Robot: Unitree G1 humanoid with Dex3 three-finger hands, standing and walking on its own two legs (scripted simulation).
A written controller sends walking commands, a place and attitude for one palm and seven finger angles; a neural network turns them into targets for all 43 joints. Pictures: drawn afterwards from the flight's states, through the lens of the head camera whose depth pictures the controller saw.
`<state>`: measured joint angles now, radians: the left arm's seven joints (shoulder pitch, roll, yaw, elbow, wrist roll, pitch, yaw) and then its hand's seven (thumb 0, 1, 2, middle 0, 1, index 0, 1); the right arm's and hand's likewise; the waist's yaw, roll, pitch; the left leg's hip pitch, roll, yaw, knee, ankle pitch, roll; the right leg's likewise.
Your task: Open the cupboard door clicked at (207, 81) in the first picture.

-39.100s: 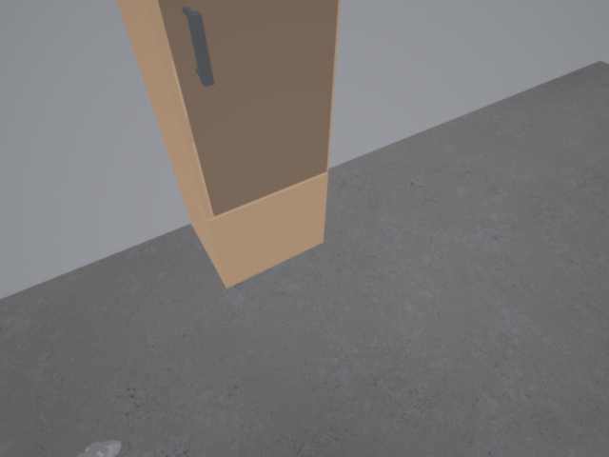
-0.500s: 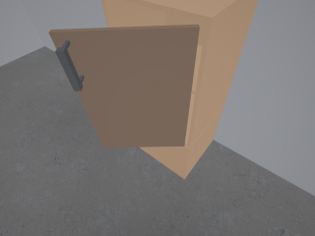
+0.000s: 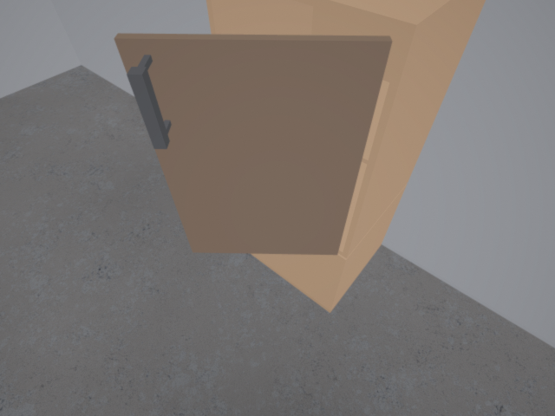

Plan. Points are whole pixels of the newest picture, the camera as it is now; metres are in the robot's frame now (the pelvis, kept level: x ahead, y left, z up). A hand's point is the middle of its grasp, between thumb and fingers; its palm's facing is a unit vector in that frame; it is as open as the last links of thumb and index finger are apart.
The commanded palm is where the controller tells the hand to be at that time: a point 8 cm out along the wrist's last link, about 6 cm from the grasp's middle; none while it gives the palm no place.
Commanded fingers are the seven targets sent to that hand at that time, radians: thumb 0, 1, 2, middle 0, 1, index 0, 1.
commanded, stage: come to a stop and stand still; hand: left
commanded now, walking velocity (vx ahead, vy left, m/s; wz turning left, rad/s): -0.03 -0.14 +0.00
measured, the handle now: (154, 103) +0.53 +0.24 +0.16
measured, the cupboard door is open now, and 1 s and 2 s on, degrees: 38 38 38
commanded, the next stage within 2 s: look again from close up in 0.98 s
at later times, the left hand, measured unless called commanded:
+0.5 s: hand out of the picture +0.04 +0.15 -0.16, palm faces +0.01 -0.97 -0.23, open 7.3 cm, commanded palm none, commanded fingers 0.00 0.90 0.90 -0.20 -0.30 -0.20 -0.30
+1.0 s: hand out of the picture +0.02 +0.13 -0.16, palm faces +0.03 -0.97 -0.22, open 7.4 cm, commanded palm none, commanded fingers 0.00 0.90 0.90 -0.20 -0.30 -0.20 -0.30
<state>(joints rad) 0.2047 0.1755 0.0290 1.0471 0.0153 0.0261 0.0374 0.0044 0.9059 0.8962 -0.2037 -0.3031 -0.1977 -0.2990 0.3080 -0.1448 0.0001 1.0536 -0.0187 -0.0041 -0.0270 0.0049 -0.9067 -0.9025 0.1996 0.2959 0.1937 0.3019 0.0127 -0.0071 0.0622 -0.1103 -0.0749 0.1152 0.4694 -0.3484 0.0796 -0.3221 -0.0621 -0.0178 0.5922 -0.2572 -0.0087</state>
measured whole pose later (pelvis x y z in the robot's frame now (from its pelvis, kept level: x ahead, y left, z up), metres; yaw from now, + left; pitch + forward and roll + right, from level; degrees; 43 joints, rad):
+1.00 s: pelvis -0.01 -0.06 +0.01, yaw +1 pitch -2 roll +1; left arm 0.22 0.19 0.00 1.11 0.01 -0.02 0.02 0.00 0.90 0.90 -0.20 -0.30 -0.20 -0.30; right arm 0.29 -0.19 0.00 1.14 -0.01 -0.01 -0.02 0.01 -0.91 -0.90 0.20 0.30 0.19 0.30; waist 0.00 0.01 0.06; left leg -0.06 0.02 0.07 0.37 -0.28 -0.01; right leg -0.23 0.03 -0.08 0.41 -0.16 -0.07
